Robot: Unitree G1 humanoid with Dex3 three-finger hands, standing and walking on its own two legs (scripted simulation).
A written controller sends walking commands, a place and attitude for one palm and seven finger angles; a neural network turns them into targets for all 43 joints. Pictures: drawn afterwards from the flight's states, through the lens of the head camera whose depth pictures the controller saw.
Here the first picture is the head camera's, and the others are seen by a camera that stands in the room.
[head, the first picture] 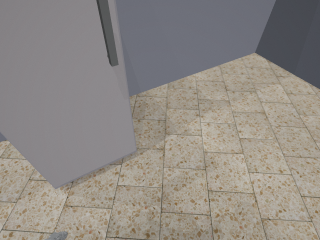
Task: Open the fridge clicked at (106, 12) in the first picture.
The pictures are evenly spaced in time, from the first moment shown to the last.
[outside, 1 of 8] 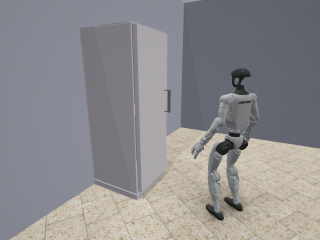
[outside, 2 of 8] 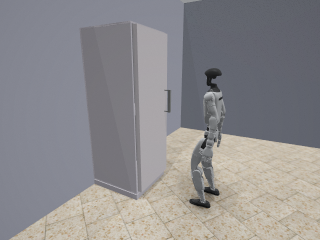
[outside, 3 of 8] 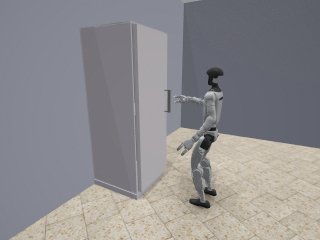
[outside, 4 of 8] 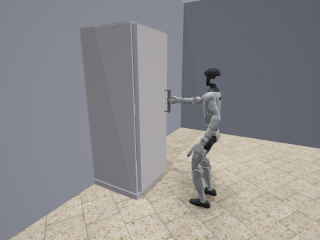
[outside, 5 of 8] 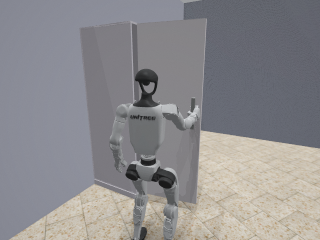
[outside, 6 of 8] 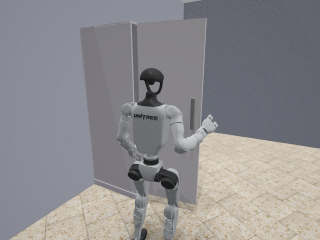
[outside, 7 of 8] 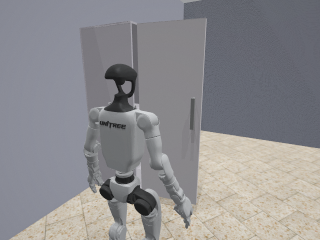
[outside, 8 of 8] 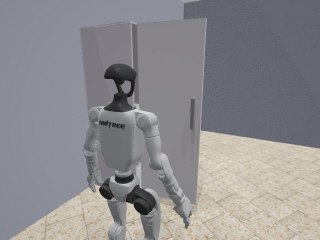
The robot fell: no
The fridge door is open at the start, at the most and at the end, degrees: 0 89 81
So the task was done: yes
